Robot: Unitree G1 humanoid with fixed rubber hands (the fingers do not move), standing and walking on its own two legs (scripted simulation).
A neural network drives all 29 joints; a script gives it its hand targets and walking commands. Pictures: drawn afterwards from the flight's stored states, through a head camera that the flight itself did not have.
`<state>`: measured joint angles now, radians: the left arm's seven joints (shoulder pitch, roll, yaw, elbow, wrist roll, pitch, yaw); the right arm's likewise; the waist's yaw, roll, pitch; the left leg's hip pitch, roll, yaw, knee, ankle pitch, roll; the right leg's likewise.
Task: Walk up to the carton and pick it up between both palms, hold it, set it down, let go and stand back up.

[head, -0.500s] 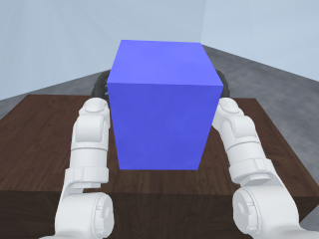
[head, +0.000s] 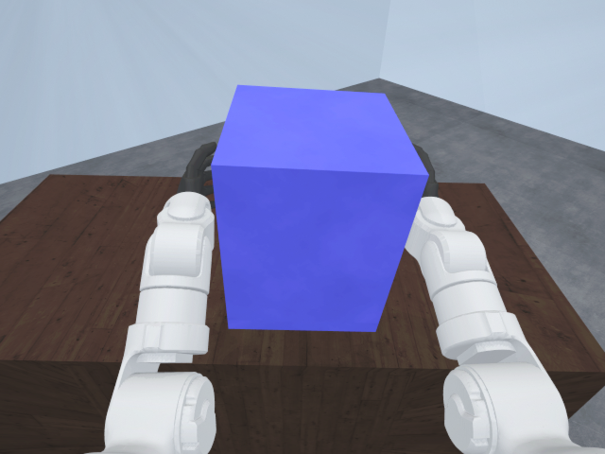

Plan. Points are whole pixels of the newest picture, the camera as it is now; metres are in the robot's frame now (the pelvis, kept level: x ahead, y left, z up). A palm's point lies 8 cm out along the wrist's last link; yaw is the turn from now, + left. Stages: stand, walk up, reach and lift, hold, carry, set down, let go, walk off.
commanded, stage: hold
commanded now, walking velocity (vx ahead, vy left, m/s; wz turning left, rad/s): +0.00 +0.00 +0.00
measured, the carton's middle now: (307, 209) +0.40 +0.03 +0.19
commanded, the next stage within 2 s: none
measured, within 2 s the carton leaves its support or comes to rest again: neither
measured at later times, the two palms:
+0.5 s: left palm (193, 207) +0.38 +0.17 +0.20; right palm (415, 200) +0.40 -0.12 +0.20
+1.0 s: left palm (190, 200) +0.38 +0.17 +0.21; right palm (416, 194) +0.40 -0.12 +0.21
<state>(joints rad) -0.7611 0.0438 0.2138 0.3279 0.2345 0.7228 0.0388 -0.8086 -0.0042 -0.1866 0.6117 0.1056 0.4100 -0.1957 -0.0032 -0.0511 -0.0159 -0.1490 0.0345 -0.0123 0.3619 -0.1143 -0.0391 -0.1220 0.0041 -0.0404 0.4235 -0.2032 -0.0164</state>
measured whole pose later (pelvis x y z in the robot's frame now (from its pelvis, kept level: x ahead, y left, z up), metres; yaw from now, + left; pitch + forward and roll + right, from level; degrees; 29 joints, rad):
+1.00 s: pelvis +0.00 +0.00 +0.00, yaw +0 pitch -6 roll +1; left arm -0.77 0.04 0.26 0.31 0.25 0.72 0.01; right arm -0.86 0.00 -0.19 0.64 0.11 0.41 -0.20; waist -0.01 -0.07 0.00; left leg -0.14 0.03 -0.01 0.35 -0.11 -0.04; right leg -0.12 0.00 -0.04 0.42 -0.20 -0.02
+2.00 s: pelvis +0.00 +0.00 +0.00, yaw +0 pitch -6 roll +0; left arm -0.75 0.04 0.23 0.30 0.24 0.73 0.03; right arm -0.82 0.00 -0.18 0.62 0.11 0.41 -0.20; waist -0.01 -0.07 0.00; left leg -0.13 0.03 -0.01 0.36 -0.12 -0.04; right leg -0.11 0.00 -0.04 0.42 -0.21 -0.02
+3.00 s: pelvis +0.00 +0.00 +0.00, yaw +0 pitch -6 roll +1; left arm -0.76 0.04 0.24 0.30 0.24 0.73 0.03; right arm -0.83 0.00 -0.18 0.62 0.11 0.41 -0.20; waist -0.01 -0.05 -0.01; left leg -0.13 0.03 -0.01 0.35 -0.12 -0.04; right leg -0.11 0.00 -0.04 0.42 -0.21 -0.02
